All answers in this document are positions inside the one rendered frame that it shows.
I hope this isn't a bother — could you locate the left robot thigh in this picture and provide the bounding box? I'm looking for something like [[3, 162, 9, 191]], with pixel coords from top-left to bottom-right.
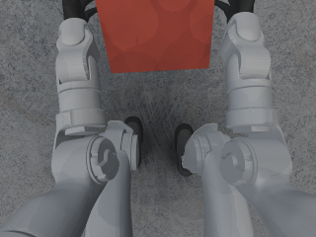
[[85, 128, 139, 237]]

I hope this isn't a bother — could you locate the robot left upper arm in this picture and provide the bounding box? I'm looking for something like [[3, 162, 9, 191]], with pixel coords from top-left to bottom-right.
[[0, 135, 119, 237]]

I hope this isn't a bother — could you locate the carton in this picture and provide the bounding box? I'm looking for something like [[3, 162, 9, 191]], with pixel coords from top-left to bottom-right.
[[95, 0, 215, 74]]

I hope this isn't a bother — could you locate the robot right shin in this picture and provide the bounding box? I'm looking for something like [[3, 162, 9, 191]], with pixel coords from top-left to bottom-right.
[[181, 123, 231, 173]]

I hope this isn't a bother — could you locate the robot left hand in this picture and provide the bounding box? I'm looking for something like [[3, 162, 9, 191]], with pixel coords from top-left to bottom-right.
[[62, 0, 98, 23]]

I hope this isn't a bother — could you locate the robot right upper arm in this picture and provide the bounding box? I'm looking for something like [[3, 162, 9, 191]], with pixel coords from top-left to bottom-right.
[[219, 137, 316, 237]]

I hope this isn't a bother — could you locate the right robot forearm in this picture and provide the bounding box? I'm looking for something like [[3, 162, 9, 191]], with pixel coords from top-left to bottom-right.
[[219, 12, 289, 153]]

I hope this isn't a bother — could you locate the left robot forearm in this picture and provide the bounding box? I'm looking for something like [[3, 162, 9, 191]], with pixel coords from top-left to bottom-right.
[[51, 18, 107, 172]]

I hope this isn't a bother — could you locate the robot right hand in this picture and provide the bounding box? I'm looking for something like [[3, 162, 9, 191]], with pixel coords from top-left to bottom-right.
[[214, 0, 255, 24]]

